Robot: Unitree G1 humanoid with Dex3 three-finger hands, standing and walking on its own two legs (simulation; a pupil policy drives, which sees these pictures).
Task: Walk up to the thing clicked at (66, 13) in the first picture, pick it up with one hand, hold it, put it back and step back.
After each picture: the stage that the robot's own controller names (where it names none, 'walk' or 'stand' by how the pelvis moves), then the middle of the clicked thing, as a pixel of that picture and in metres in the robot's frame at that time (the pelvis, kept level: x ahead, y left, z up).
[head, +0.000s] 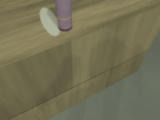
stand; (63, 4) +0.66 +0.10 +0.11
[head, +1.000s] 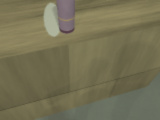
rise first; (65, 3) +0.60 +0.10 +0.13
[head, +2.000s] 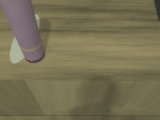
rise first; (25, 29) +0.40 +0.20 +0.15
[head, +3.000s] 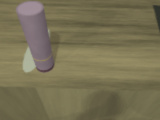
stand; (39, 42) +0.41 +0.16 +0.12
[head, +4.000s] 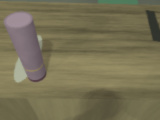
stand; (29, 52) +0.38 +0.18 +0.11
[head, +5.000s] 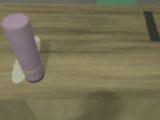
stand; (27, 53) +0.38 +0.19 +0.11
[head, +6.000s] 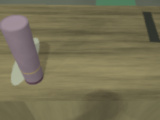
stand; (26, 55) +0.37 +0.19 +0.11
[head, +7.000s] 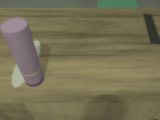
rise first; (26, 57) +0.36 +0.21 +0.11
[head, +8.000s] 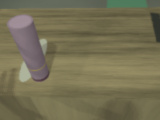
go down; (32, 53) +0.38 +0.21 +0.11
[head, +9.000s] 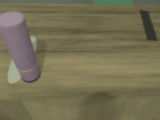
go down; (22, 52) +0.38 +0.20 +0.12
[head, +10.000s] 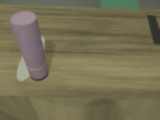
go down; (32, 51) +0.39 +0.19 +0.12
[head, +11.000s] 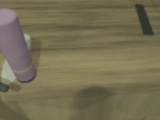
close in; (16, 52) +0.37 +0.20 +0.13
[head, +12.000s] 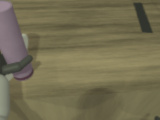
close; (12, 46) +0.39 +0.21 +0.14
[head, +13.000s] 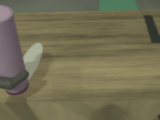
lift; (8, 58) +0.29 +0.20 +0.21
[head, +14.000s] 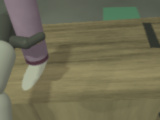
lift; (26, 19) +0.34 +0.15 +0.31
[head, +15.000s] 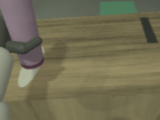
hold; (22, 24) +0.33 +0.16 +0.29
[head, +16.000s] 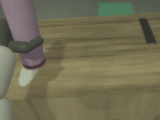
crouch; (24, 25) +0.34 +0.16 +0.28
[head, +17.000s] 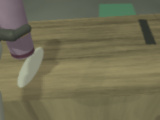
crouch; (10, 12) +0.36 +0.19 +0.32
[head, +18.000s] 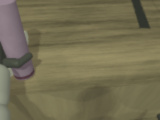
lower; (14, 43) +0.40 +0.21 +0.14
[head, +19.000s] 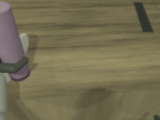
lower; (10, 47) +0.39 +0.22 +0.14
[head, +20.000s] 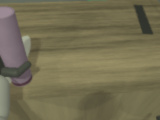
lower; (12, 51) +0.37 +0.22 +0.14
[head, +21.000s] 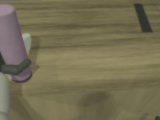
lower; (13, 49) +0.38 +0.22 +0.14
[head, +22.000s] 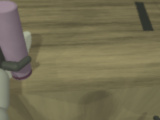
loosen; (13, 46) +0.39 +0.22 +0.14
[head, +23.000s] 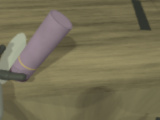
withdraw; (37, 50) +0.38 +0.14 +0.13
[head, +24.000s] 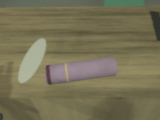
sink last; (80, 70) +0.38 +0.04 +0.03
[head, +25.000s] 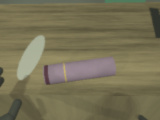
stand; (79, 70) +0.38 +0.05 +0.02
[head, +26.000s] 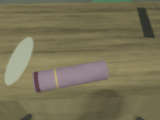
stand; (71, 75) +0.35 +0.05 +0.02
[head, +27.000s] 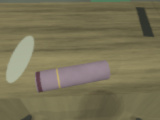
stand; (72, 75) +0.35 +0.05 +0.02
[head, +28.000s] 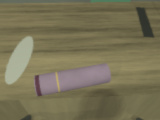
stand; (72, 79) +0.34 +0.05 +0.02
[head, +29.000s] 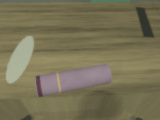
stand; (73, 79) +0.34 +0.04 +0.02
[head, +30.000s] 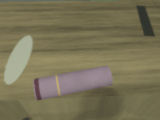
stand; (73, 82) +0.32 +0.04 +0.03
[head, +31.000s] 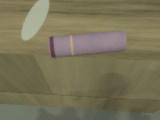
walk; (86, 43) +0.43 +0.01 +0.04
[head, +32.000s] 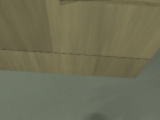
walk; out of the picture +0.78 +0.00 +0.04
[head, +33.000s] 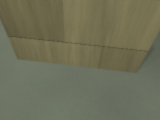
stand; out of the picture +1.03 -0.02 +0.04
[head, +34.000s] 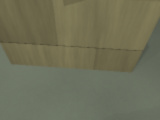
stand; out of the picture +0.98 +0.02 +0.02
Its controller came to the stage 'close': yes
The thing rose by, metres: 0.19
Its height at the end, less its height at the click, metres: -0.09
